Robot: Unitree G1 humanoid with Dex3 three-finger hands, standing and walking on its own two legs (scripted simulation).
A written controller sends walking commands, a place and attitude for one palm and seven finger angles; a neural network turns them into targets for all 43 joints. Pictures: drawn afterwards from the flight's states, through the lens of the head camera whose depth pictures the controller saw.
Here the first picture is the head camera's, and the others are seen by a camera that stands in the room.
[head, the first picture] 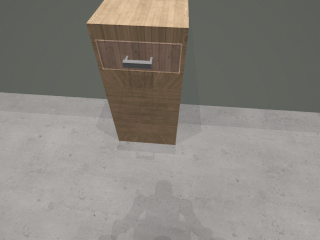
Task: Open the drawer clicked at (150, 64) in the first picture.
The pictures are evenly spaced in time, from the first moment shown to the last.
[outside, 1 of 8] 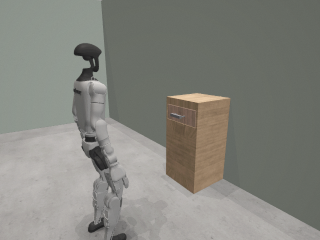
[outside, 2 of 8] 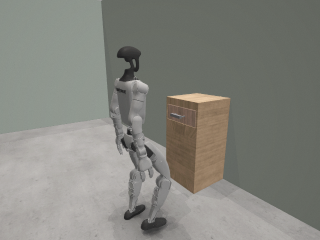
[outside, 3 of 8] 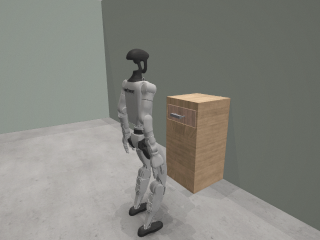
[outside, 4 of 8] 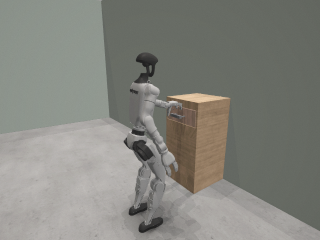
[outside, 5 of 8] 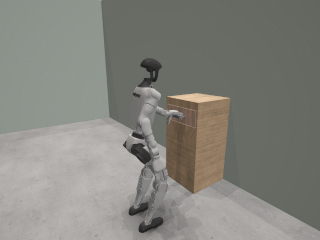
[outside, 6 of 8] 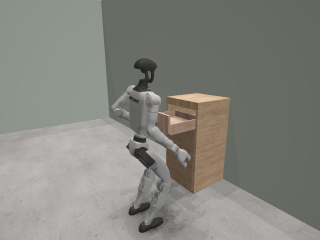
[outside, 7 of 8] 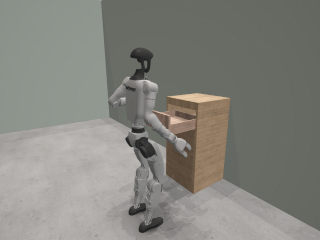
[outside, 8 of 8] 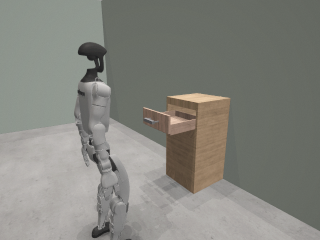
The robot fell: no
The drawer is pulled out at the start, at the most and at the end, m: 0.00 0.30 0.30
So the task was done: yes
